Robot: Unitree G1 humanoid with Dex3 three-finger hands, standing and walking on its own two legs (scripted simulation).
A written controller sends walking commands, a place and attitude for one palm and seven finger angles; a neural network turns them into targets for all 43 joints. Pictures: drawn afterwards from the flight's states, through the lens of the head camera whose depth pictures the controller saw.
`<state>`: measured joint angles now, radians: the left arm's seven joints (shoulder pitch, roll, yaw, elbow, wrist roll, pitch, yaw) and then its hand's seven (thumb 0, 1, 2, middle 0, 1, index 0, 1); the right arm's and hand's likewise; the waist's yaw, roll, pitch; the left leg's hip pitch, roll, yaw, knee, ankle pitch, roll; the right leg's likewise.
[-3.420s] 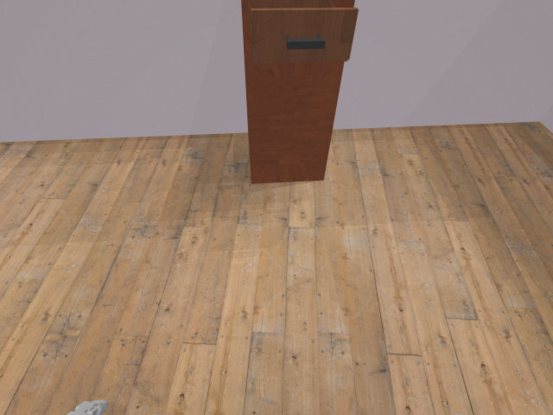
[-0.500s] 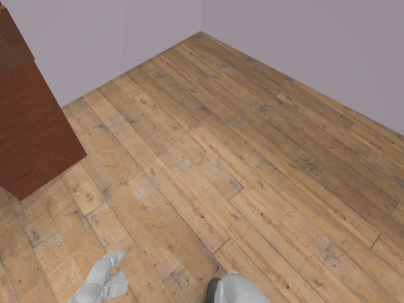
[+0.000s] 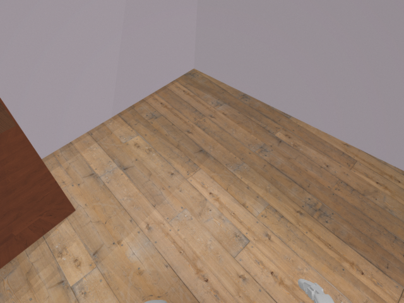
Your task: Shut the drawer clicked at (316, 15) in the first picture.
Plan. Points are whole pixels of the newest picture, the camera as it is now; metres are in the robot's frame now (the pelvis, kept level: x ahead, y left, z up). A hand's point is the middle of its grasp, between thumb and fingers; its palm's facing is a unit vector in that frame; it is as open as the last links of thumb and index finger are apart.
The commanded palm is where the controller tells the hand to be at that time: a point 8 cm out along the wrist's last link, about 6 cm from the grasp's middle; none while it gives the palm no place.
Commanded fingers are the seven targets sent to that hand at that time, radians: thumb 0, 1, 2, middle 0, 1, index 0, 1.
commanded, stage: walk to a spot facing it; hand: left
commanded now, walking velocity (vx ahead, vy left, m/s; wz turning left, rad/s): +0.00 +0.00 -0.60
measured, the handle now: out of the picture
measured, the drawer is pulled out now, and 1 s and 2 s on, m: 0.13 0.13 0.13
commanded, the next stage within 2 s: turn to face it in 0.38 s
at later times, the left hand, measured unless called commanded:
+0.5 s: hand (162, 235) +0.30 +0.14 -0.16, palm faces -0.31 -0.92 -0.24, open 7.4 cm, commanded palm none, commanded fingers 0.00 0.90 0.90 -0.20 -0.30 -0.20 -0.30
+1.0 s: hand (135, 256) +0.24 +0.19 -0.17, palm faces -0.09 -0.98 -0.17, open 7.4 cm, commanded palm none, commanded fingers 0.00 0.90 0.90 -0.20 -0.30 -0.20 -0.30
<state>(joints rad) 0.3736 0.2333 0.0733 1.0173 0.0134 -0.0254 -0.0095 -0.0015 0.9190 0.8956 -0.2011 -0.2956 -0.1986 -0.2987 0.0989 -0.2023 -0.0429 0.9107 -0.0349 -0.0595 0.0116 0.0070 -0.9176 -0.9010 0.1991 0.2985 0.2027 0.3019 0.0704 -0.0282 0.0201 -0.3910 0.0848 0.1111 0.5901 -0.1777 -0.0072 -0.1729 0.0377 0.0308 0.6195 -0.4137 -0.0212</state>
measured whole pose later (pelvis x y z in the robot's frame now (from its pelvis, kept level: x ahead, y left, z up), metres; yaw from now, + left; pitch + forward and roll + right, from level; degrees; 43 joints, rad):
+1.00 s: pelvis +0.14 +0.02 +0.01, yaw -8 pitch +1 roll -2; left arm 0.19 0.19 0.08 0.97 0.01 0.05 0.02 0.01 0.91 0.90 -0.20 -0.30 -0.20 -0.30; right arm 0.30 -0.13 -0.04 0.99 -0.03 0.02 -0.01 0.01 -0.91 -0.90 0.20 0.30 0.21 0.30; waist -0.03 -0.03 0.04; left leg -0.33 0.01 0.07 0.52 -0.22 0.07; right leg -0.48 -0.06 -0.05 1.07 -0.40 0.06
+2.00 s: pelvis +0.09 -0.01 +0.01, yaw +29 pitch +1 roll -1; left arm 0.17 0.27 0.08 0.89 0.01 0.06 0.01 0.01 0.91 0.90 -0.20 -0.30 -0.20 -0.30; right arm 0.16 -0.22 -0.05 0.91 -0.02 0.03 0.02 0.00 -0.90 -0.90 0.20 0.30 0.21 0.30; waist 0.00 -0.02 0.09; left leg -0.27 -0.03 -0.03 0.51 -0.25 0.03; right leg -0.47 -0.09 -0.01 0.99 -0.43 0.10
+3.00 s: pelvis +0.11 -0.02 +0.00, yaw +58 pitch -1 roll +1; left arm 0.21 0.19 0.03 0.94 0.01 0.01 0.02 0.00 0.91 0.90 -0.20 -0.30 -0.20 -0.30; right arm 0.18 -0.20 -0.04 0.97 -0.02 0.04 0.01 0.01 -0.90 -0.90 0.20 0.30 0.21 0.30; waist 0.00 0.04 0.06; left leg -0.27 -0.03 -0.02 0.57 -0.29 0.00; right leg -0.25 -0.04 -0.07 0.58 -0.29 0.02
